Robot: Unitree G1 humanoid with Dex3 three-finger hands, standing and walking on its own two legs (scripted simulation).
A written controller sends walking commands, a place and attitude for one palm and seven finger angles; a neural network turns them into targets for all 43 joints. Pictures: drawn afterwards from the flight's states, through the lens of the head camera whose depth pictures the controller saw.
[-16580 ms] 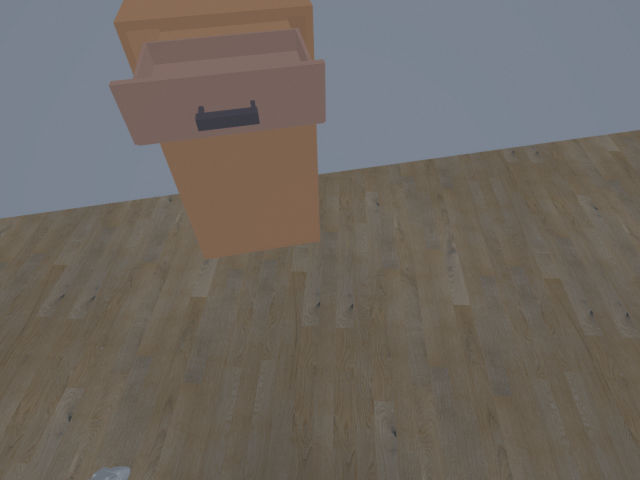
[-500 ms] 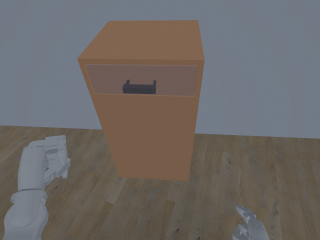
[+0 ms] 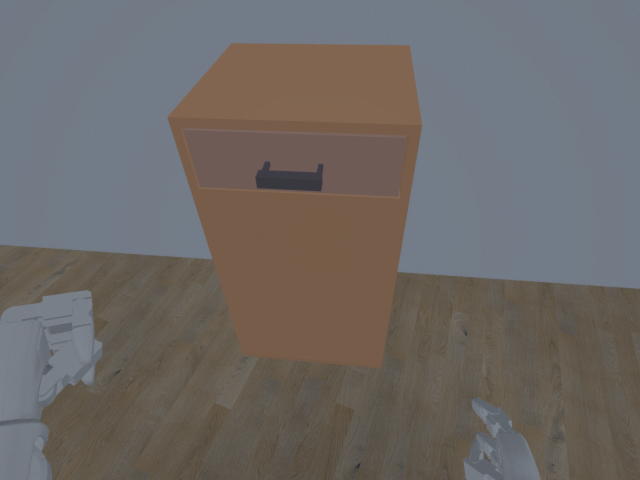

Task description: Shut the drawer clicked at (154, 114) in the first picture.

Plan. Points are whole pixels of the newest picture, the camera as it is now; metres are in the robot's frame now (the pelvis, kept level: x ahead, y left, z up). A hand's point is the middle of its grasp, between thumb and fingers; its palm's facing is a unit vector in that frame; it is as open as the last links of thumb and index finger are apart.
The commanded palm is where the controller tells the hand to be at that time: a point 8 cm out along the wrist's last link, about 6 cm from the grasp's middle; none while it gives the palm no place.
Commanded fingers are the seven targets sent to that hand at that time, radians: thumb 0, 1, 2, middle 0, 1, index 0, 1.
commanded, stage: step back with the hand held close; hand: left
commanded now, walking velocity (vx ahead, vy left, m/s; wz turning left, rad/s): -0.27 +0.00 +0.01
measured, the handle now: (291, 173) +0.65 +0.15 +0.04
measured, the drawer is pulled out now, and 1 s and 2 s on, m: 0.00 0.00 0.00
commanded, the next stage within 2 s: stop stepping back and stand still in 1.28 s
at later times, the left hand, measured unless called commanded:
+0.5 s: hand (56, 392) +0.14 +0.26 +0.15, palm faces +0.32 -0.80 -0.50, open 3.3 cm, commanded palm +0.08 +0.30 +0.17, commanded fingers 0.00 0.90 0.90 -1.40 -1.60 -1.40 -1.60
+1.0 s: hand out of the picture +0.06 +0.27 +0.16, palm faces +0.41 -0.79 -0.46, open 3.3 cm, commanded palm -0.02 +0.31 +0.17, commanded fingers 0.00 0.90 0.90 -1.40 -1.60 -1.40 -1.60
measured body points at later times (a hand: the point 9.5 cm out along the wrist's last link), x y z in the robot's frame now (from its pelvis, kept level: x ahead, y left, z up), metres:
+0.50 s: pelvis -0.06 +0.02 -0.01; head -0.03 +0.01 +0.44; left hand +0.11 +0.30 +0.18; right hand +0.13 -0.22 -0.09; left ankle +0.00 +0.12 -0.74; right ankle -0.02 -0.13 -0.74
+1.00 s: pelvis -0.13 +0.02 -0.02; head -0.12 +0.04 +0.43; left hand +0.03 +0.31 +0.19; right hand +0.04 -0.21 -0.10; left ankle +0.00 +0.12 -0.74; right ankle -0.09 -0.12 -0.72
